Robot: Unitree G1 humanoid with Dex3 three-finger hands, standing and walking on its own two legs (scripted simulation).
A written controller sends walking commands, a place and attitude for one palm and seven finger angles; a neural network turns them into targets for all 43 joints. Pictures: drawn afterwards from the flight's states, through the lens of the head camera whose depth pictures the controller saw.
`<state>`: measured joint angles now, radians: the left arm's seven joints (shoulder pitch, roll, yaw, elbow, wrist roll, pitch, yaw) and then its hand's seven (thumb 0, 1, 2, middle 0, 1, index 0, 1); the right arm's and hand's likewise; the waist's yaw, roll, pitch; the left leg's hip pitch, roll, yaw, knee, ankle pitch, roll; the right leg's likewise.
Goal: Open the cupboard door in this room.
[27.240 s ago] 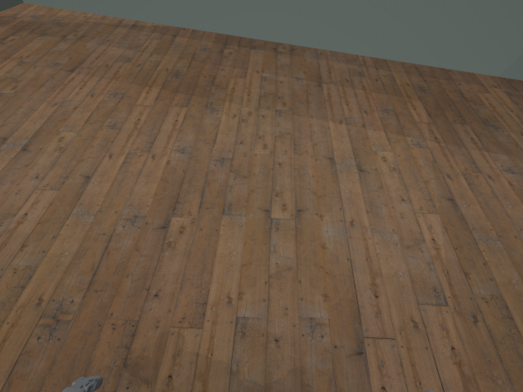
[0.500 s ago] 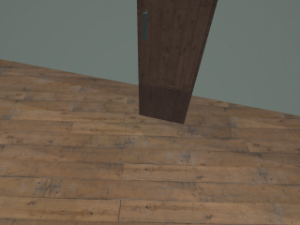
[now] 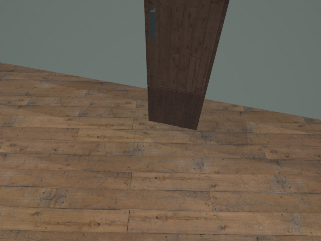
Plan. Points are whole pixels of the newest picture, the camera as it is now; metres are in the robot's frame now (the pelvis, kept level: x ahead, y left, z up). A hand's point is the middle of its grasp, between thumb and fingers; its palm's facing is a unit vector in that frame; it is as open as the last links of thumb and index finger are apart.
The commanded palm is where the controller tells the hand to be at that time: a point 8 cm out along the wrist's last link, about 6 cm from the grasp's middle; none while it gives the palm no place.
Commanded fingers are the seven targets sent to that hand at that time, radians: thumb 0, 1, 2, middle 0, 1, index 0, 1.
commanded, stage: look at it before walking up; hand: left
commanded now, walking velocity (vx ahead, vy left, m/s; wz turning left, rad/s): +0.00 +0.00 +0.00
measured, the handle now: (154, 24) +1.09 +0.10 +0.05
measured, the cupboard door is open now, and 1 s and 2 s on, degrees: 0 0 0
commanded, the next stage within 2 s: walk to a spot facing it in 0.40 s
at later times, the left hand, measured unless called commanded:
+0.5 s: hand out of the picture -0.01 +0.20 -0.18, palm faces +0.03 -0.98 -0.21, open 7.4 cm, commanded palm none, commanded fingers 0.00 0.90 0.90 -0.20 -0.30 -0.20 -0.30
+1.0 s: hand out of the picture +0.05 +0.27 -0.19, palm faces +0.14 -0.98 -0.17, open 7.4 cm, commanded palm none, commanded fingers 0.00 0.90 0.90 -0.20 -0.30 -0.20 -0.30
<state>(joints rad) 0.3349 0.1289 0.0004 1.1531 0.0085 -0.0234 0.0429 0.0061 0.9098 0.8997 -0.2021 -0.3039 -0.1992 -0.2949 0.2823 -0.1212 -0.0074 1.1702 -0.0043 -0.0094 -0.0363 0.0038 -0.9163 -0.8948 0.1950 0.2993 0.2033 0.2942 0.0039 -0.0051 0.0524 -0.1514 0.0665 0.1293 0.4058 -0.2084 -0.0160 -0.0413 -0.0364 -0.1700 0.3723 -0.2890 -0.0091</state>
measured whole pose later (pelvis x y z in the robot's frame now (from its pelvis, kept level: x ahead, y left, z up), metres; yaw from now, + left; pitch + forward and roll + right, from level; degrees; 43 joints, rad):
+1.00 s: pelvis +0.10 +0.09 -0.01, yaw +7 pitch +0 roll -1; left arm 0.30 0.19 0.04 1.13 0.03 0.00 -0.01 0.01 0.91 0.90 -0.20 -0.30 -0.20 -0.29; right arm 0.31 -0.14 -0.04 1.08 -0.02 -0.05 -0.01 0.00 -0.91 -0.89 0.20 0.30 0.20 0.29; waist -0.01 -0.03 0.06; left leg -0.25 0.02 0.14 0.57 -0.32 0.05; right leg -0.43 -0.12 -0.08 1.19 -0.40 0.02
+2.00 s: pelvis +0.28 +0.10 +0.00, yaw -10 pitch -1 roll -1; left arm 0.27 0.23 0.09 1.03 0.03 0.05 -0.02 0.01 0.91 0.90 -0.20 -0.30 -0.20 -0.29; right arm 0.26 -0.15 -0.02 1.00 -0.02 0.00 -0.03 0.00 -0.91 -0.89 0.20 0.30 0.21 0.29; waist 0.03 -0.03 0.00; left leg -0.16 0.04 0.08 0.43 -0.25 0.01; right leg -0.48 0.02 0.03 1.02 -0.33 0.03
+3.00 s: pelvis +0.50 -0.01 -0.01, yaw -12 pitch -1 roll +0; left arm 0.27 0.16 0.03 1.11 0.01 0.00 0.03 0.01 0.91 0.90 -0.20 -0.30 -0.20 -0.29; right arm 0.13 -0.15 -0.03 1.04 -0.01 -0.04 -0.05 -0.02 -0.95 -0.89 0.20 0.30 0.21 0.29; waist 0.03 -0.04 0.11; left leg -0.23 0.02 0.15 0.46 -0.21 0.05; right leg -0.39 -0.09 -0.04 0.91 -0.41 0.04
